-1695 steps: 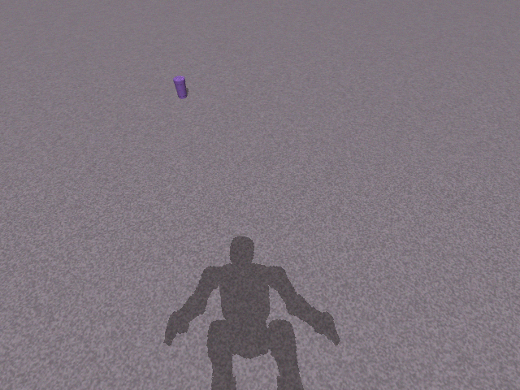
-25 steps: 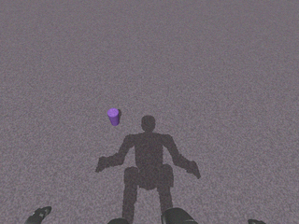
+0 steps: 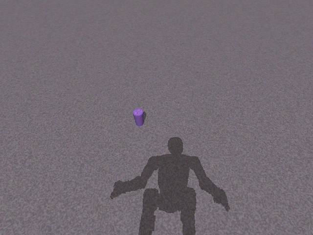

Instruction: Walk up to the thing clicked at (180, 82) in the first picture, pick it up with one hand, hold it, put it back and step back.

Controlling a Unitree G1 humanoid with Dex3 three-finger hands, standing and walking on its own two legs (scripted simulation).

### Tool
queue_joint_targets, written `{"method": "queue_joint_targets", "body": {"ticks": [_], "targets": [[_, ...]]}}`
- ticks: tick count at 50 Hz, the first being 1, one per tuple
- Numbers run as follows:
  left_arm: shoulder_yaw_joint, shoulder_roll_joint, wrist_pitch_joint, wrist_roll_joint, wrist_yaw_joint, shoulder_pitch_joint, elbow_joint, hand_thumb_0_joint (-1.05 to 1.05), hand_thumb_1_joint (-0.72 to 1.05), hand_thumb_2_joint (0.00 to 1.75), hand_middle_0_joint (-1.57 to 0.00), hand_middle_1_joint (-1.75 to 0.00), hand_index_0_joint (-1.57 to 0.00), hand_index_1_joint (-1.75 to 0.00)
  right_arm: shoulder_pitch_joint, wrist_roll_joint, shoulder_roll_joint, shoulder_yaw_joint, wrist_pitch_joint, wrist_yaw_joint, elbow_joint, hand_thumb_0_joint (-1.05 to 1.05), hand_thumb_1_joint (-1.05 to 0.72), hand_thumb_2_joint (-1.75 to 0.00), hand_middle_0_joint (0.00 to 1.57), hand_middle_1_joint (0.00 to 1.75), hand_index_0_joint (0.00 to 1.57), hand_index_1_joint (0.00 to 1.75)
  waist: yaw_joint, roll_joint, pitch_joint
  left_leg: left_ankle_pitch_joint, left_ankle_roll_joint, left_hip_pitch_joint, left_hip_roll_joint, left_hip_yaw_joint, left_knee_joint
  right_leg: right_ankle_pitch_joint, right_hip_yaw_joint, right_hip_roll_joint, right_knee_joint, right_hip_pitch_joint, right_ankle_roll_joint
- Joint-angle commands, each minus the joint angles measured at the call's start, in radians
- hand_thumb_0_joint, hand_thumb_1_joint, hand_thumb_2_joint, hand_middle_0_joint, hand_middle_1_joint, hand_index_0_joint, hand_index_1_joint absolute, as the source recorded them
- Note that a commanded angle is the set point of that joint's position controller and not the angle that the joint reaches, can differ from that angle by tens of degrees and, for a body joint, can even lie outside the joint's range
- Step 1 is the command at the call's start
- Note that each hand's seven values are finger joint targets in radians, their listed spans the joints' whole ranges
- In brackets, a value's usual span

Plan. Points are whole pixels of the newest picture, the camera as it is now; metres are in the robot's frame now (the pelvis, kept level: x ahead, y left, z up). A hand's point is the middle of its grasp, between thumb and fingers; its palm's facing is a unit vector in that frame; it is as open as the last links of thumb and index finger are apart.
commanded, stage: step back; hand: left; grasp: from the side
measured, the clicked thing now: (138, 117) +1.05 +0.20 -0.68
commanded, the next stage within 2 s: stand in 0.84 s
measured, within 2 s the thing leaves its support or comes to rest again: neither
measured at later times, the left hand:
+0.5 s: hand out of the picture +0.07 +0.27 -0.14, palm faces -0.01 -0.93 -0.37, open 7.4 cm
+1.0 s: hand (70, 227) +0.17 +0.26 -0.12, palm faces -0.06 -0.93 -0.35, open 7.4 cm
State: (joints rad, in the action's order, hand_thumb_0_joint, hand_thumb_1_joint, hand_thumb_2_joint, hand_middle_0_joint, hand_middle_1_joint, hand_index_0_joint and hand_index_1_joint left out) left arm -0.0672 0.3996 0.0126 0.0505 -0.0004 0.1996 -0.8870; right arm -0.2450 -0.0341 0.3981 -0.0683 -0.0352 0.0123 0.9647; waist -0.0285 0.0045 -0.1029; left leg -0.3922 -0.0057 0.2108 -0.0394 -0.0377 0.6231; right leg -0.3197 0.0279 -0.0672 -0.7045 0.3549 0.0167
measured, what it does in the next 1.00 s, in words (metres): steps on the spot: left foot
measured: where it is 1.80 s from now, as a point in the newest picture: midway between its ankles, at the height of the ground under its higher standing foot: outside the picture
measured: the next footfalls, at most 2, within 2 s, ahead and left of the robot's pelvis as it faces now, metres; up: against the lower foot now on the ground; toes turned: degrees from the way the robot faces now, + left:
left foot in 0.50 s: +0.09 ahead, +0.14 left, +0.00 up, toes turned -1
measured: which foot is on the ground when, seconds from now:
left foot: down 0.00-0.26, up 0.28-0.48, down 0.50-1.00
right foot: down 0.00-1.00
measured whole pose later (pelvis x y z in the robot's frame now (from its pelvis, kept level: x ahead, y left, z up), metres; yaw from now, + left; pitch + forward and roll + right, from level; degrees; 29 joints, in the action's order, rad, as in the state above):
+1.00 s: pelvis +0.04 +0.02 +0.02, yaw -2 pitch -3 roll +0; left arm 0.00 0.35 -0.02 0.00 0.00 0.04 -1.08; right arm -0.04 0.00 0.34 -0.02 0.02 0.00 1.09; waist 0.00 0.01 -0.07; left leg -0.23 0.01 0.13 0.02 0.03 0.41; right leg -0.25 -0.03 -0.02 -0.42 0.12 -0.02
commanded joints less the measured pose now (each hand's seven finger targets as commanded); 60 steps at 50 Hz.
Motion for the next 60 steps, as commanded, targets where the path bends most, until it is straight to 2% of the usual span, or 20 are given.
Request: {"method": "queue_joint_targets", "body": {"ticks": [1, 3, 4, 8, 10, 11, 13, 14, 17, 21, 24, 25, 26, 27, 28, 31, 34, 39, 48, 60], "targets": [[-0.054, 0.224, -0.022, -0.02, 0.011, -0.139, 0.072, 0.0, 0.9, 0.9, -0.2, -0.3, -0.2, -0.3, 0.02, -0.012, 0.32, -0.073, 0.05, -0.007, -0.075, 0.0, -0.9, -0.9, 0.2, 0.3, 0.2, 0.3, 0.083, 0.132, -0.048, -0.608, -0.25, 0.152, 0.405, -0.613, -0.489, -0.241, -0.114, 0.037, -0.198, 0.215, -0.017], [-0.043, 0.187, -0.029, -0.037, -0.006, -0.047, 0.032, 0.0, 0.9, 0.9, -0.2, -0.3, -0.2, -0.3, 0.141, -0.013, 0.229, -0.037, 0.073, -0.017, -0.094, 0.0, -0.9, -0.9, 0.2, 0.3, 0.2, 0.3, 0.004, 0.032, -0.039, -0.289, -0.177, 0.126, 0.285, -0.363, -0.397, -0.093, -0.124, 0.042, -0.203, 0.122, -0.01], [-0.043, 0.184, -0.032, -0.035, -0.01, -0.019, 0.018, 0.0, 0.9, 0.9, -0.2, -0.3, -0.2, -0.3, 0.135, -0.015, 0.23, -0.037, 0.076, -0.018, -0.091, 0.0, -0.9, -0.9, 0.2, 0.3, 0.2, 0.3, 0.004, 0.082, 0.0, -0.244, -0.153, 0.088, 0.252, -0.292, -0.371, -0.084, -0.089, 0.038, -0.152, 0.096, -0.008], [-0.049, 0.173, -0.041, -0.028, -0.022, -0.013, -0.003, 0.0, 0.9, 0.9, -0.2, -0.3, -0.2, -0.3, 0.095, -0.02, 0.233, -0.046, 0.06, -0.005, -0.081, 0.0, -0.9, -0.9, 0.2, 0.3, 0.2, 0.3, 0.037, 0.178, 0.005, -0.268, -0.139, 0.137, 0.226, -0.212, -0.339, -0.117, -0.009, 0.079, 0.067, -0.062, -0.013], [-0.047, 0.159, -0.052, -0.021, -0.009, 0.053, -0.037, 0.0, 0.9, 0.9, -0.2, -0.3, -0.2, -0.3, 0.124, -0.009, 0.208, -0.039, 0.047, -0.005, -0.086, 0.0, -0.9, -0.9, 0.2, 0.3, 0.2, 0.3, -0.008, 0.146, 0.011, -0.24, -0.11, 0.198, 0.2, -0.157, -0.234, -0.003, 0.004, 0.1, 0.248, -0.211, 0.006], [-0.052, 0.177, -0.061, -0.013, -0.001, 0.059, -0.044, 0.0, 0.9, 0.9, -0.2, -0.3, -0.2, -0.3, 0.086, -0.003, 0.169, -0.026, 0.042, -0.006, -0.088, 0.0, -0.9, -0.9, 0.2, 0.3, 0.2, 0.3, -0.008, 0.075, 0.019, -0.213, -0.082, 0.258, 0.164, -0.122, -0.14, -0.012, -0.056, 0.092, 0.307, -0.307, 0.017], [-0.076, 0.299, -0.074, -0.005, 0.007, 0.089, -0.049, 0.0, 0.9, 0.9, -0.2, -0.3, -0.2, -0.3, 0.113, 0.0, 0.142, -0.022, 0.041, -0.012, -0.098, 0.0, -0.9, -0.9, 0.2, 0.3, 0.2, 0.3, -0.039, -0.159, 0.018, -0.191, -0.01, 0.359, 0.021, -0.022, 0.227, -0.488, -0.601, -0.247, 0.504, -0.207, 0.175], [-0.081, 0.307, -0.081, -0.009, 0.007, 0.036, -0.018, 0.0, 0.9, 0.9, -0.2, -0.3, -0.2, -0.3, 0.072, -0.004, 0.18, -0.035, 0.044, -0.015, -0.081, 0.0, -0.9, -0.9, 0.2, 0.3, 0.2, 0.3, -0.016, -0.093, -0.018, -0.159, -0.002, 0.321, 0.054, -0.09, 0.276, -0.472, -0.641, -0.298, 0.494, -0.137, 0.22], [-0.067, 0.258, -0.089, -0.013, 0.013, -0.005, -0.012, 0.0, 0.9, 0.9, -0.2, -0.3, -0.2, -0.3, 0.041, 0.0, 0.17, -0.038, 0.054, -0.011, -0.055, 0.0, -0.9, -0.9, 0.2, 0.3, 0.2, 0.3, 0.004, -0.078, 0.001, -0.08, -0.011, 0.268, 0.081, -0.085, 0.26, -0.266, -0.449, -0.223, 0.449, -0.115, 0.173], [-0.05, 0.238, -0.08, -0.015, 0.005, -0.033, -0.008, 0.0, 0.9, 0.9, -0.2, -0.3, -0.2, -0.3, 0.025, -0.004, 0.144, -0.038, 0.062, -0.001, -0.037, 0.0, -0.9, -0.9, 0.2, 0.3, 0.2, 0.3, 0.015, -0.159, 0.061, -0.037, -0.002, 0.1, 0.063, 0.038, 0.051, -0.018, -0.271, -0.155, 0.363, -0.061, 0.141], [-0.012, 0.173, -0.061, -0.028, 0.003, -0.051, 0.001, 0.0, 0.9, 0.9, -0.2, -0.3, -0.2, -0.3, 0.016, -0.005, 0.143, -0.042, 0.075, -0.014, -0.015, 0.0, -0.9, -0.9, 0.2, 0.3, 0.2, 0.3, 0.052, -0.084, 0.105, 0.183, -0.011, -0.116, 0.059, 0.019, -0.187, 0.192, -0.156, -0.079, 0.194, 0.032, 0.077], [0.002, 0.133, -0.059, -0.037, 0.003, -0.046, 0.008, 0.0, 0.9, 0.9, -0.2, -0.3, -0.2, -0.3, 0.006, -0.011, 0.179, -0.048, 0.083, -0.022, -0.015, 0.0, -0.9, -0.9, 0.2, 0.3, 0.2, 0.3, 0.053, 0.019, 0.151, 0.215, -0.045, -0.149, 0.184, -0.145, -0.244, 0.223, -0.122, -0.029, 0.093, 0.048, 0.037], [0.007, 0.114, -0.05, -0.054, 0.004, -0.031, -0.006, 0.0, 0.9, 0.9, -0.2, -0.3, -0.2, -0.3, 0.078, -0.004, 0.222, -0.044, 0.086, -0.023, -0.033, 0.0, -0.9, -0.9, 0.2, 0.3, 0.2, 0.3, 0.021, 0.108, 0.136, 0.087, -0.117, -0.068, 0.315, -0.323, -0.323, 0.006, -0.057, 0.063, 0.039, 0.056, 0.0], [-0.009, 0.164, -0.046, -0.048, 0.01, -0.026, -0.03, 0.0, 0.9, 0.9, -0.2, -0.3, -0.2, -0.3, 0.123, 0.005, 0.25, -0.047, 0.084, -0.018, -0.036, 0.0, -0.9, -0.9, 0.2, 0.3, 0.2, 0.3, 0.014, 0.097, 0.116, 0.066, -0.178, 0.055, 0.357, -0.313, -0.305, -0.135, -0.053, 0.046, 0.023, -0.074, -0.002], [-0.005, 0.163, -0.05, -0.042, 0.009, -0.025, -0.039, 0.0, 0.9, 0.9, -0.2, -0.3, -0.2, -0.3, 0.151, 0.0, 0.228, -0.04, 0.081, -0.017, -0.034, 0.0, -0.9, -0.9, 0.2, 0.3, 0.2, 0.3, 0.001, 0.075, 0.103, 0.129, -0.158, 0.068, 0.322, -0.256, -0.279, -0.111, -0.058, 0.044, 0.076, -0.104, 0.006], [-0.009, 0.176, -0.067, -0.048, 0.014, 0.001, -0.074, 0.0, 0.9, 0.9, -0.2, -0.3, -0.2, -0.3, 0.177, 0.015, 0.177, -0.014, 0.08, -0.02, -0.018, 0.0, -0.9, -0.9, 0.2, 0.3, 0.2, 0.3, -0.012, 0.111, 0.146, 0.436, -0.049, 0.036, 0.193, -0.07, -0.153, 0.28, -0.121, -0.003, 0.209, -0.218, 0.016], [-0.01, 0.196, -0.067, -0.05, 0.016, -0.052, -0.073, 0.0, 0.9, 0.9, -0.2, -0.3, -0.2, -0.3, 0.148, 0.022, 0.168, -0.012, 0.078, -0.026, 0.01, 0.0, -0.9, -0.9, 0.2, 0.3, 0.2, 0.3, 0.018, 0.041, 0.197, 0.543, -0.026, -0.047, 0.155, -0.02, -0.117, 0.469, -0.152, -0.045, 0.19, -0.232, 0.038], [0.001, 0.171, -0.055, -0.047, 0.021, -0.098, -0.083, 0.0, 0.9, 0.9, -0.2, -0.3, -0.2, -0.3, 0.18, 0.024, 0.168, -0.016, 0.072, -0.029, 0.034, 0.0, -0.9, -0.9, 0.2, 0.3, 0.2, 0.3, 0.02, 0.022, 0.205, 0.612, -0.048, -0.098, 0.183, -0.02, -0.154, 0.435, -0.113, -0.025, 0.203, -0.217, 0.021], [0.021, 0.157, -0.049, -0.052, 0.015, -0.159, -0.151, 0.0, 0.9, 0.9, -0.2, -0.3, -0.2, -0.3, 0.231, 0.032, 0.155, 0.01, 0.076, -0.021, 0.076, 0.0, -0.9, -0.9, 0.2, 0.3, 0.2, 0.3, 0.027, -0.006, 0.176, 0.55, -0.021, -0.156, 0.179, -0.035, -0.266, 0.437, -0.122, -0.052, 0.334, -0.271, 0.001], [0.021, 0.165, -0.052, -0.042, 0.006, -0.183, -0.191, 0.0, 0.9, 0.9, -0.2, -0.3, -0.2, -0.3, 0.238, 0.025, 0.156, 0.015, 0.072, -0.01, 0.115, 0.0, -0.9, -0.9, 0.2, 0.3, 0.2, 0.3, 0.034, -0.004, 0.116, 0.213, -0.006, -0.098, 0.17, -0.037, -0.376, 0.168, -0.135, -0.052, 0.444, -0.236, -0.003]]}}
